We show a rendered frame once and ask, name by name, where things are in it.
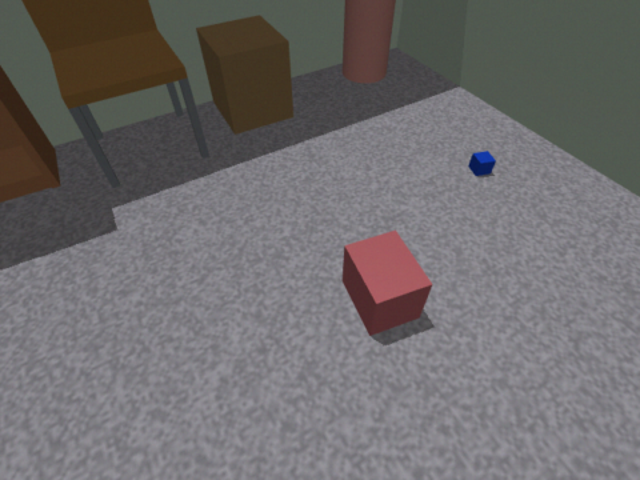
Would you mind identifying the bookshelf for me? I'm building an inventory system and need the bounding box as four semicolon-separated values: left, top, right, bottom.
0;66;61;203

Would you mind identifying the chair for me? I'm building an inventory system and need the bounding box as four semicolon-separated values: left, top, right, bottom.
22;0;210;188

